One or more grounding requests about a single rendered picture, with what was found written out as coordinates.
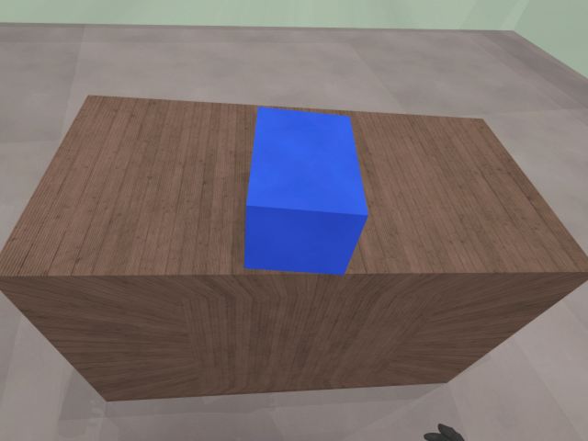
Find pedestal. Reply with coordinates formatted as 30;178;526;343
0;95;588;401

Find carton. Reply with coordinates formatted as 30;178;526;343
244;107;368;275

